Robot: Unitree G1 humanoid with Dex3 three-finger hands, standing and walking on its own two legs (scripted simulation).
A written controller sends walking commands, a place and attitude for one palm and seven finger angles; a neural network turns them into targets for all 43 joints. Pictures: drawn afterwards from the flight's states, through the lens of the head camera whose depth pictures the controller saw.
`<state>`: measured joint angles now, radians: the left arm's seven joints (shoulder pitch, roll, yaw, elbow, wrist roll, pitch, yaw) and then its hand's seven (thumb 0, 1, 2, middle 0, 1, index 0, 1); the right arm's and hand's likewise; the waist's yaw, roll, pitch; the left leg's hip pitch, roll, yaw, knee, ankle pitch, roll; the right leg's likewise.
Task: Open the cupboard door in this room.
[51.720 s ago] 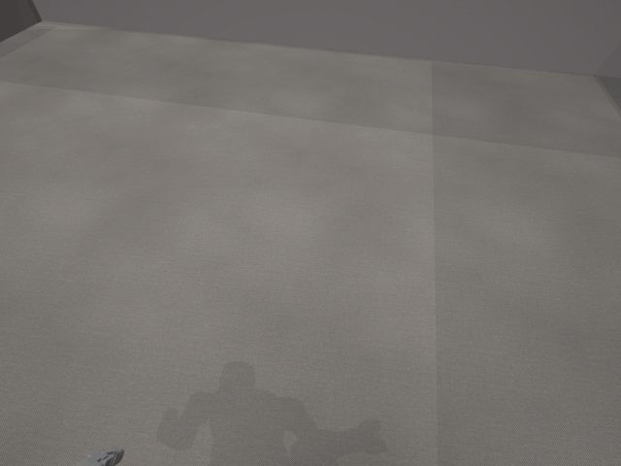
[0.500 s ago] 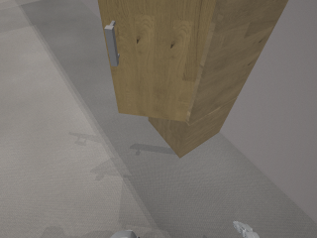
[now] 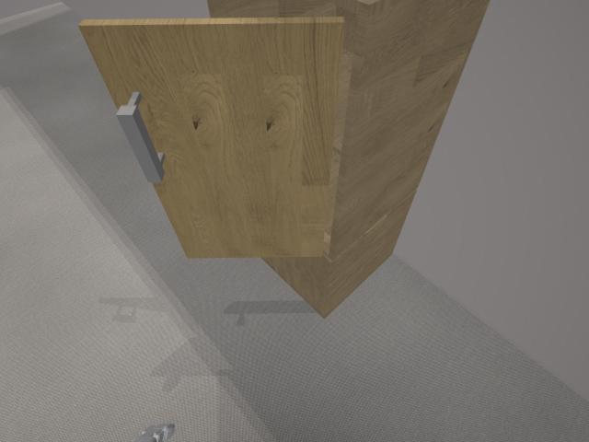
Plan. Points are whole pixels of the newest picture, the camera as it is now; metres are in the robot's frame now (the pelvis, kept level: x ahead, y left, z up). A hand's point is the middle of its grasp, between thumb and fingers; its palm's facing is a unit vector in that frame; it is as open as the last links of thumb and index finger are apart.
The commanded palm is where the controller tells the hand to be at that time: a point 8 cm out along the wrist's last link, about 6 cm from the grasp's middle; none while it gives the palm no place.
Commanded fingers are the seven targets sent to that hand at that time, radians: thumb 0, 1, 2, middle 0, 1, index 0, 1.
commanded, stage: come to a stop and stand still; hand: left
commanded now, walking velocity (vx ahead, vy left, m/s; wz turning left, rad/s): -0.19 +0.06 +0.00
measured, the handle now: (146, 138) +0.56 +0.25 +0.09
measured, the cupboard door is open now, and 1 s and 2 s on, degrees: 47 47 47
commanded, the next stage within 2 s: look again from close up in 0.82 s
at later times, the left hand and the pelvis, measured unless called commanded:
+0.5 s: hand out of the picture -0.01 +0.18 -0.16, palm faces +0.01 -0.97 -0.25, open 7.4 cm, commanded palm none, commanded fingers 0.00 0.90 0.90 -0.20 -0.30 -0.20 -0.30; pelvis -0.02 -0.01 +0.01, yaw -1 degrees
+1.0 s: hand out of the picture -0.05 +0.14 -0.17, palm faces -0.01 -0.98 -0.17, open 7.3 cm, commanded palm none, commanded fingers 0.00 0.90 0.90 -0.20 -0.30 -0.20 -0.30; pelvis -0.04 -0.01 +0.01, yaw -1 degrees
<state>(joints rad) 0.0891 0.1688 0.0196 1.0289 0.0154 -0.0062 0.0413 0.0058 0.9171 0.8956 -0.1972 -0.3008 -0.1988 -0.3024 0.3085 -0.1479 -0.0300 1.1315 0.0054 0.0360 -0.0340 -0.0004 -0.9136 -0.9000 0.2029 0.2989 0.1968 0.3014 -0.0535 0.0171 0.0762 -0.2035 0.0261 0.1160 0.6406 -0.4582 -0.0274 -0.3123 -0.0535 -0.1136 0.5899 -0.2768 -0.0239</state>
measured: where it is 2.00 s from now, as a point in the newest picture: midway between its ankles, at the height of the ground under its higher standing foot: outside the picture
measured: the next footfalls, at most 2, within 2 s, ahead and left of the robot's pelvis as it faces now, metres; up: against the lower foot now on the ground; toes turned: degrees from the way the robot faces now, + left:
right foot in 0.36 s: +0.00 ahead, -0.10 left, +0.00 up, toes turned -6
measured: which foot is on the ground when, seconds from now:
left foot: down 0.00-1.00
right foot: down 0.00-0.10, up 0.12-0.34, down 0.36-1.00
